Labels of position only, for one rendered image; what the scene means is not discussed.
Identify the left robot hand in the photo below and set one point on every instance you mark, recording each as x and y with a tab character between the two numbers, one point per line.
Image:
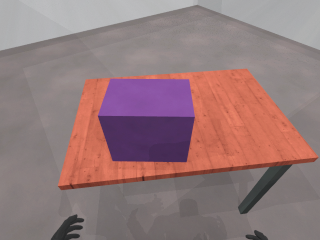
65	228

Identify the carton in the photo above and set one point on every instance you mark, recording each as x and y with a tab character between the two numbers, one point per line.
147	120

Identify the table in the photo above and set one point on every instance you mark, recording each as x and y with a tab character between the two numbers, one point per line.
237	126

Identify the right robot hand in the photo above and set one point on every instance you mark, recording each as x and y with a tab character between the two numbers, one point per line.
259	236

